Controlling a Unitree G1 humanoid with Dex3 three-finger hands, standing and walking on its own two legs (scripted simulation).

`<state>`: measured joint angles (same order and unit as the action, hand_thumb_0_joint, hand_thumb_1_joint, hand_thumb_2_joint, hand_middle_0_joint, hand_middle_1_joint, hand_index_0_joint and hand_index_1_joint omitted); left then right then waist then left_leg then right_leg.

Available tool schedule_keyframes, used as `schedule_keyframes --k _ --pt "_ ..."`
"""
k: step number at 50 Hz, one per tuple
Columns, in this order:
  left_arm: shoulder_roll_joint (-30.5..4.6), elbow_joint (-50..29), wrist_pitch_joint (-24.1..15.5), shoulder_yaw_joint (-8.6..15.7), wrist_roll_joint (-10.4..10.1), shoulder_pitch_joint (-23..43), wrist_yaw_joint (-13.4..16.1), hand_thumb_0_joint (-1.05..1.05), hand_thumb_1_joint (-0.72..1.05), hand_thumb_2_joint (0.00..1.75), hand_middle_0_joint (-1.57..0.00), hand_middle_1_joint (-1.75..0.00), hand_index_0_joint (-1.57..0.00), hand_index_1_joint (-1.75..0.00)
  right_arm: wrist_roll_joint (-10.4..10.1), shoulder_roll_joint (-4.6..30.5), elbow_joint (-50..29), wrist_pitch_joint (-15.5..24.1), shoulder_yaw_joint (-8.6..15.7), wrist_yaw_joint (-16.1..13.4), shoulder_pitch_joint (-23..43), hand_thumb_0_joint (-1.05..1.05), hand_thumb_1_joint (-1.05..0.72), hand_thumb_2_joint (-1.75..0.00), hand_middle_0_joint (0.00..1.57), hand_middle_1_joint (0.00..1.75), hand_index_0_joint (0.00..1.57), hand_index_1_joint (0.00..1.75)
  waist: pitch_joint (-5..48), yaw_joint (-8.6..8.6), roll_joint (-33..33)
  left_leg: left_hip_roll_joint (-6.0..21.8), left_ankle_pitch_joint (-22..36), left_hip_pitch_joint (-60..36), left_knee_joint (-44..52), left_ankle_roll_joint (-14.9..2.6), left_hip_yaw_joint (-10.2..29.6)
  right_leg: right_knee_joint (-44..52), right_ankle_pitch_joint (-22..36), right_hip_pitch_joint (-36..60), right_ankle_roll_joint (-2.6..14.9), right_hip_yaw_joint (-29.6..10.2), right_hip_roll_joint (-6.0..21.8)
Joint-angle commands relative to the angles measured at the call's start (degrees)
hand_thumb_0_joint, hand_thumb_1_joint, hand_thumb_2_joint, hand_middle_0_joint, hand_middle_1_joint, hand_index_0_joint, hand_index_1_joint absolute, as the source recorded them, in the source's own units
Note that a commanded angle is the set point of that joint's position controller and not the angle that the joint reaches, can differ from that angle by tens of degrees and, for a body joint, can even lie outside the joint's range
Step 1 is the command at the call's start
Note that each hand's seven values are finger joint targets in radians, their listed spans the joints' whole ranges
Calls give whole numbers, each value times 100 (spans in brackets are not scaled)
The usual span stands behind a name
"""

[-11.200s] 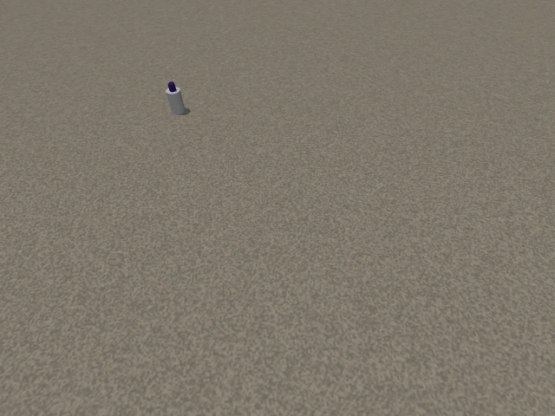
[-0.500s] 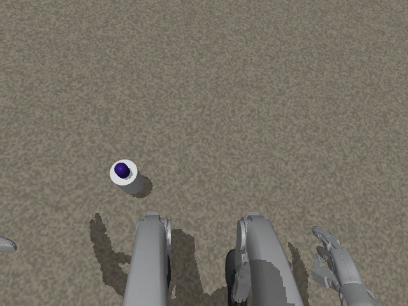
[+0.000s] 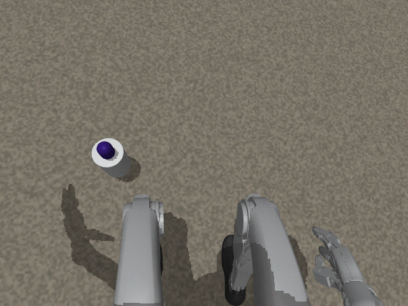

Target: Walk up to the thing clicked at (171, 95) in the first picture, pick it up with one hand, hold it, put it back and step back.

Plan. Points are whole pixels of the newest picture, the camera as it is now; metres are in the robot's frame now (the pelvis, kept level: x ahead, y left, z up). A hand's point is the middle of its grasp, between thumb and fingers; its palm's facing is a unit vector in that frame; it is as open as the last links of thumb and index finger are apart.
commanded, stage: go down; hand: left
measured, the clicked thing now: (111, 156) +0.45 +0.27 -0.35
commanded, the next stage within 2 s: approach in 0.92 s
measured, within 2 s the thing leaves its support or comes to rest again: neither
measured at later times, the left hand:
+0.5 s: hand out of the picture +0.34 +0.44 -0.04, palm faces +0.28 -0.95 -0.12, open 17.6 cm
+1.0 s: hand out of the picture +0.35 +0.44 -0.05, palm faces +0.28 -0.95 -0.10, open 17.7 cm
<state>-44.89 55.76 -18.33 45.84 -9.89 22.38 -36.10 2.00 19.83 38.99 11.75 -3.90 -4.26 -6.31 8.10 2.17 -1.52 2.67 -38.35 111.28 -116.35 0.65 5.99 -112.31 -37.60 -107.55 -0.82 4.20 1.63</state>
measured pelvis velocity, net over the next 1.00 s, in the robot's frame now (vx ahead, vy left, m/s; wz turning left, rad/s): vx -0.01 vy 0.00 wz -0.02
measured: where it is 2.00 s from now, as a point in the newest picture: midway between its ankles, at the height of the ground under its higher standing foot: (193, 284)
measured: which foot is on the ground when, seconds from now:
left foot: down 0.00-1.00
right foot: down 0.00-1.00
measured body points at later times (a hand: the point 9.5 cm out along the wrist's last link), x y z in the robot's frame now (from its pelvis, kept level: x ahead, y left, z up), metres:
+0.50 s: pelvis +0.00 +0.00 -0.04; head +0.20 +0.06 +0.36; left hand +0.32 +0.48 -0.03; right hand +0.16 -0.28 -0.14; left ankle +0.08 +0.13 -0.42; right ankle +0.09 -0.13 -0.42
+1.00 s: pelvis -0.01 +0.00 -0.06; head +0.20 +0.07 +0.33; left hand +0.33 +0.49 -0.04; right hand +0.15 -0.28 -0.16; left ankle +0.08 +0.13 -0.42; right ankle +0.09 -0.13 -0.42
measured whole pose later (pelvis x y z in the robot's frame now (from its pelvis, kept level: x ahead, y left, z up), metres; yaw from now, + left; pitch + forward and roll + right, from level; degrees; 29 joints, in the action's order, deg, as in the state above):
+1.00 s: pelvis -0.01 +0.00 -0.06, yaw -1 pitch +32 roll -7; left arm -51.8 62.0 -19.8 50.0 -10.9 30.5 -40.9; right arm 2.9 20.9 40.9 10.4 -5.7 -2.6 -5.7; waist 5.6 2.9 -2.2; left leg 2.0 -39.0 120.7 -127.0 0.7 7.2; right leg -122.7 -38.4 -116.5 -1.0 4.3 1.7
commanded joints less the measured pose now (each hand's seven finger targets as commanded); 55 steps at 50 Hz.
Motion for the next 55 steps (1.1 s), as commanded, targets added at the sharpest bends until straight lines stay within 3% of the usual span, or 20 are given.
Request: schedule_keyframes --k 1,6,12,15,19,22,25,33,35,38,40,47,49,51,54,55 --pt "-2380 -946 -369 458 -266 904 -46 0 -61 9 -3 -10 -5 -9 -14 1278 -335 164 476 -77 -570 0 -88 -90 20 30 20 30 3059 -216 1313 -50 670 -2558 1634 -137 -19 895 547 1119 307 86 -195" --pt "-2604 -777 -396 571 -274 1066 -158 0 -61 9 -4 -10 -5 -9 33 1311 -217 141 441 -64 -656 0 -89 -90 20 30 20 30 3224 -257 1231 -68 832 -2415 1351 -151 -150 787 631 1219 297 58 -199" --pt "-2875 -712 -410 620 -248 1327 -271 0 -61 9 -3 -10 -5 -9 63 1344 -137 128 399 -68 -654 0 -88 -90 20 30 20 30 3285 -248 1311 -79 644 -2270 1191 -161 -185 666 487 1109 289 69 -202" --pt "-3019 -629 -390 716 -292 1287 -275 0 -61 9 -4 -9 -5 -9 60 1313 -218 109 377 -50 -593 0 -88 -90 20 30 20 30 3232 -288 1024 -103 508 -1827 1039 -213 -326 812 289 1372 244 -52 -205" --pt "-3057 -618 -346 736 -257 1241 -322 0 -59 8 -3 -9 -5 -8 61 1380 -158 103 379 -44 -621 0 -88 -90 20 30 20 30 3405 -336 1356 -94 754 -2177 1068 -161 -236 552 539 1110 303 80 -217" --pt "-2922 -541 -330 653 -269 1248 -340 0 -60 8 -3 -9 -4 -8 31 1384 -132 78 371 -32 -648 0 -89 -90 20 30 20 30 3263 -258 1371 -82 784 -2175 1093 -137 -120 415 576 882 316 157 -209" --pt "-2977 -621 -369 694 -324 1372 -339 0 -61 8 -3 -8 -4 -8 21 1371 -147 82 382 -9 -668 0 -89 -90 20 30 20 30 3128 -257 1236 -82 492 -1935 1014 -177 -159 464 355 837 291 128 -224" --pt "-2957 -554 -415 671 -327 1462 -411 0 -61 8 -3 -8 -5 -8 30 1424 -78 34 371 15 -692 0 -89 -90 20 30 20 30 3112 -249 1457 -57 665 -2138 976 -132 -75 238 504 533 316 168 -206" --pt "-2995 -606 -437 685 -345 1624 -419 0 -61 6 -4 -9 -5 -8 44 1407 -92 42 365 30 -713 0 -89 -90 20 30 20 30 3127 -182 1384 -75 548 -1964 881 -163 -142 287 417 640 297 143 -205" --pt "-3288 -657 -469 831 -326 1650 -393 0 -61 6 -3 -8 -5 -7 51 1415 -94 32 339 46 -668 0 -89 -90 20 30 20 30 3232 -291 1330 -87 467 -1876 816 -187 -205 285 324 705 290 123 -218" --pt "-3129 -526 -449 755 -309 1545 -423 0 -61 6 -3 -8 -5 -7 66 1429 -63 15 330 43 -707 0 -89 -90 20 30 20 30 3259 -245 1450 -90 692 -2015 808 -153 -167 173 491 637 311 151 -205" --pt "-3325 -522 -477 867 -323 1641 -447 0 -61 6 -3 -8 -5 -6 51 1459 -110 -7 310 70 -639 0 -89 -90 20 30 20 30 3128 -258 1495 -78 630 -1860 761 -157 -131 54 451 508 311 180 -205" --pt "-3119 -370 -473 759 -335 1623 -476 0 -61 6 -3 -8 -4 -7 58 1436 -78 -19 300 82 -658 0 -90 -90 20 30 20 30 3093 -162 1329 -89 652 -1782 679 -169 -142 82 448 519 299 186 -206" --pt "-3235 -366 -501 844 -360 1615 -486 0 -61 6 -7 -9 -6 -10 49 1452 -92 -11 295 92 -674 0 -92 -90 20 30 20 30 3072 -204 1292 -96 619 -1696 662 -179 -160 77 421 548 296 174 -211" --pt "-2983 -64 -577 816 -439 1482 -542 0 -61 0 -7 -7 -8 -6 69 1459 -66 -12 272 119 -649 0 -91 -90 20 30 20 30 2949 -149 1222 -93 700 -1646 538 -165 -133 -32 468 409 303 203 -213" --pt "-2779 98 -642 711 -480 1488 -577 0 -61 0 -7 -7 -8 -6 72 1439 -88 -5 245 127 -585 0 -90 -90 20 30 20 30 2797 -43 1139 -93 662 -1517 459 -174 -129 -67 433 307 296 225 -222"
